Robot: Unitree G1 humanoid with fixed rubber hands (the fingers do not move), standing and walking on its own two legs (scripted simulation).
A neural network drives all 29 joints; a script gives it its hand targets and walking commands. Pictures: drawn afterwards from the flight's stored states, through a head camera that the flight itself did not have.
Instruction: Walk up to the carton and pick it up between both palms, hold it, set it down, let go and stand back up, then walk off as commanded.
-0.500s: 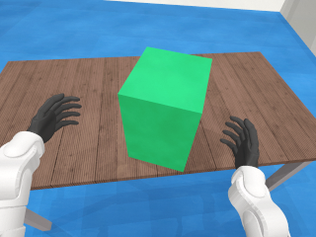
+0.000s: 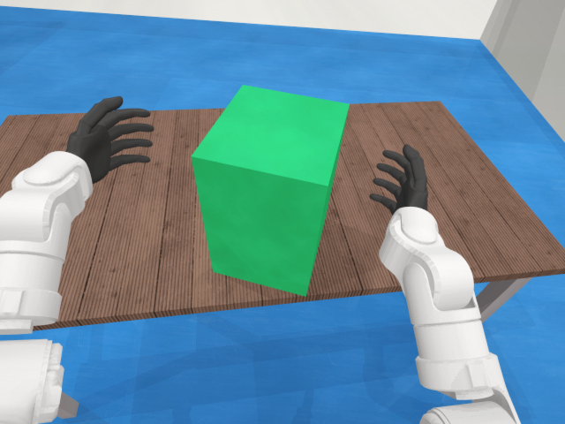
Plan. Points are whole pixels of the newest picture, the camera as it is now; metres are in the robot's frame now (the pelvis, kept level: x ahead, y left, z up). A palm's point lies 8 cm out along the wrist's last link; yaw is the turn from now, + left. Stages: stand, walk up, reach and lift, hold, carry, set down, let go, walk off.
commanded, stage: reach and lift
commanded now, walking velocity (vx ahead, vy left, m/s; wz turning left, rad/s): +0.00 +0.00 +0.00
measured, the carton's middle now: (275, 194) +0.48 +0.01 +0.05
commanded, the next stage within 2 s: none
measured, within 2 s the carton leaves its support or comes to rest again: neither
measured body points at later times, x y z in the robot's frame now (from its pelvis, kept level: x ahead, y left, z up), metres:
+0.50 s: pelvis +0.03 +0.01 +0.00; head +0.06 +0.05 +0.45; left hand +0.50 +0.23 +0.22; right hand +0.41 -0.15 +0.19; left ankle +0.02 +0.10 -0.74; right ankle +0.01 -0.14 -0.74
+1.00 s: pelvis +0.01 +0.00 +0.00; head +0.02 +0.04 +0.45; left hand +0.50 +0.19 +0.23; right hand +0.43 -0.15 +0.20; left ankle +0.02 +0.10 -0.74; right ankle +0.01 -0.14 -0.74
